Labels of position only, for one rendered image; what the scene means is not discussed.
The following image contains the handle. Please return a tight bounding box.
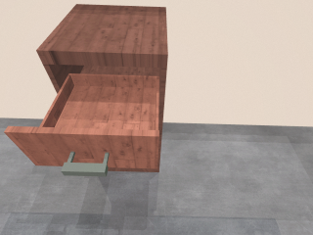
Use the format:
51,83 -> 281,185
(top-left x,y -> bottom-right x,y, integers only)
61,151 -> 110,177

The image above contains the cabinet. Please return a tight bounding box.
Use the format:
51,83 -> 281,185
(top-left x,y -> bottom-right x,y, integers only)
36,4 -> 168,172

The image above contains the drawer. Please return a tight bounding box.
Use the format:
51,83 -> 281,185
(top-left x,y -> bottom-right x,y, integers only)
4,73 -> 159,169

